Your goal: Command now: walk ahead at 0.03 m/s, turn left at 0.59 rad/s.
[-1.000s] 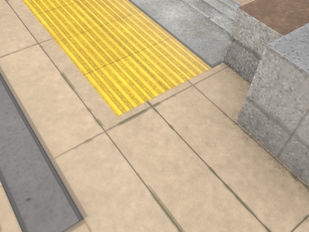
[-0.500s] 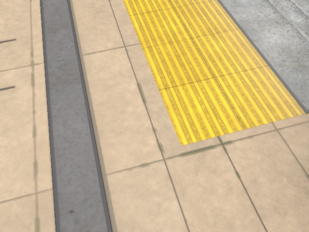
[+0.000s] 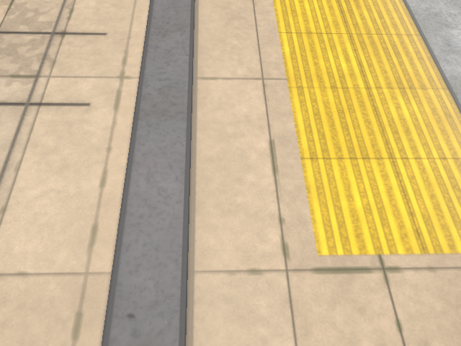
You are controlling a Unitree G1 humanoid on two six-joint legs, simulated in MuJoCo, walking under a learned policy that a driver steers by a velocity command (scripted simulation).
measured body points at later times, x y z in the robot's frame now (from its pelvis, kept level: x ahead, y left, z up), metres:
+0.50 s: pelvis +0.06 -0.03 +0.01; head +0.07 -0.05 +0.46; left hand +0.03 +0.25 -0.10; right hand +0.25 -0.26 -0.11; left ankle +0.06 +0.13 -0.67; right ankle +0.02 -0.14 -0.74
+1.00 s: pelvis +0.26 +0.08 +0.00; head +0.28 +0.10 +0.45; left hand +0.32 +0.36 -0.12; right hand +0.33 -0.17 -0.13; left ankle +0.15 +0.13 -0.74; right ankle +0.44 -0.01 -0.68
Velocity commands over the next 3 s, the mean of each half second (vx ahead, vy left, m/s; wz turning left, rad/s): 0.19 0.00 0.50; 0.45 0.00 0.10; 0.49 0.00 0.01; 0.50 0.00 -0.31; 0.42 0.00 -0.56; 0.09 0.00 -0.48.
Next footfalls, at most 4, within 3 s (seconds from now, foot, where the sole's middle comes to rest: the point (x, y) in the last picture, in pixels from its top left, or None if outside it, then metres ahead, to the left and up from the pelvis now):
0.20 right None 0.06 -0.14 -0.77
0.66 left None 0.18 0.14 -0.77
1.16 right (200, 309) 0.56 0.06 -0.77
1.70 left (117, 240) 0.79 0.33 -0.77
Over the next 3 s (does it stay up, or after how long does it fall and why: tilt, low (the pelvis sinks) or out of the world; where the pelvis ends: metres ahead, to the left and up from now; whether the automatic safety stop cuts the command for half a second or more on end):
stays up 1.18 0.23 0.00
